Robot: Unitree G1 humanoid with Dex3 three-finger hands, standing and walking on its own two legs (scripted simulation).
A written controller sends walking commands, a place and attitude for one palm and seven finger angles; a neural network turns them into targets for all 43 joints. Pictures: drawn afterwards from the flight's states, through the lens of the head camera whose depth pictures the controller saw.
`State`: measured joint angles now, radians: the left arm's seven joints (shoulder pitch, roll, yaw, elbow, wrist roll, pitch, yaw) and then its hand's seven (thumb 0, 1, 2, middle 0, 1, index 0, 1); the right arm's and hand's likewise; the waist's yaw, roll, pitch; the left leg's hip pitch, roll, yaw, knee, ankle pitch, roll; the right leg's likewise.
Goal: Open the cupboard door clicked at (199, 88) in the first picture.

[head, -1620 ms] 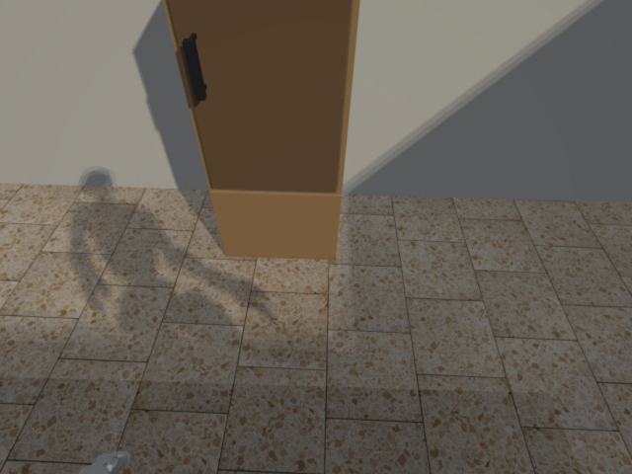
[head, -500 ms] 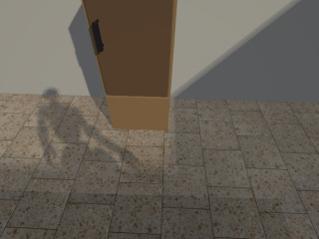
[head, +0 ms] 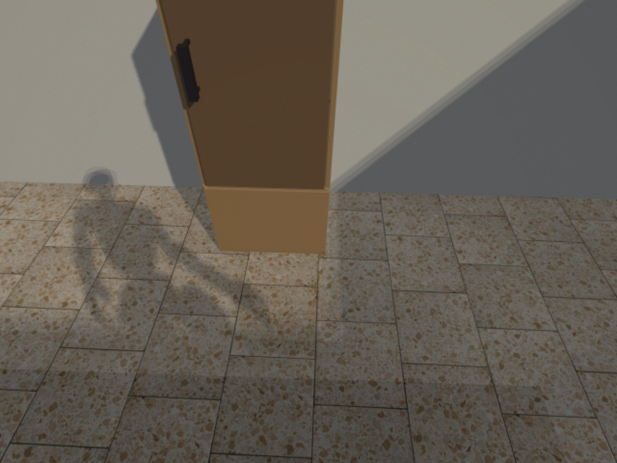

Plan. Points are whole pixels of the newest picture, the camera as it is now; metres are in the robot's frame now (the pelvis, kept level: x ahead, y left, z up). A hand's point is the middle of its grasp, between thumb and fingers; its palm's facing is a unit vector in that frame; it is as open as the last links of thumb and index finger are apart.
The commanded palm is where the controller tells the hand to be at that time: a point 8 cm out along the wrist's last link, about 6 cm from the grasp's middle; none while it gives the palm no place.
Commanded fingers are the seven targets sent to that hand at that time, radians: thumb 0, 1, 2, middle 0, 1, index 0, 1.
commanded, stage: look at it before walking up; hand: left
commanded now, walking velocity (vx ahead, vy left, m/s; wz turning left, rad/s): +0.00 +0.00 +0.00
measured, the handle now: (190, 70) +1.01 +0.37 +0.03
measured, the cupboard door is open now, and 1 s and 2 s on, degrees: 0 0 0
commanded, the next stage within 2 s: take the last steps up to it in 0.02 s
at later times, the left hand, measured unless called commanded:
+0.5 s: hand out of the picture +0.01 +0.26 -0.19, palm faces +0.11 -0.97 -0.20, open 7.4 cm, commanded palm none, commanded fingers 0.00 0.90 0.90 -0.20 -0.30 -0.20 -0.30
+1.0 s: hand (136, 384) +0.27 +0.32 -0.18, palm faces +0.06 -0.99 -0.14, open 7.4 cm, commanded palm none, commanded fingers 0.00 0.90 0.90 -0.20 -0.30 -0.20 -0.30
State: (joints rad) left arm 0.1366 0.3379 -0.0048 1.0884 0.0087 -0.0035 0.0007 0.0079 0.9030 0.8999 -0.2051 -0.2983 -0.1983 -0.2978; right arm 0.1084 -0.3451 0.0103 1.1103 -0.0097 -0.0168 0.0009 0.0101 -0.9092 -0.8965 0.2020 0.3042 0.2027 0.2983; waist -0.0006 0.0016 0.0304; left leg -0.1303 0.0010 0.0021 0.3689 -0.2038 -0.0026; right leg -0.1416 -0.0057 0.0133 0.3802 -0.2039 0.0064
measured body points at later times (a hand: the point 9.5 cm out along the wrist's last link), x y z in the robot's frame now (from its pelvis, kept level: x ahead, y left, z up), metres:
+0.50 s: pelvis +0.05 +0.06 -0.01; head +0.04 +0.08 +0.44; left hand +0.00 +0.31 -0.18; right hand +0.08 -0.21 -0.15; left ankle +0.08 +0.17 -0.74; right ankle +0.00 -0.12 -0.75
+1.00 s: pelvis +0.20 +0.15 -0.01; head +0.20 +0.16 +0.44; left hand +0.27 +0.37 -0.17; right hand +0.08 -0.02 -0.16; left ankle +0.08 +0.17 -0.75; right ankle +0.30 +0.03 -0.68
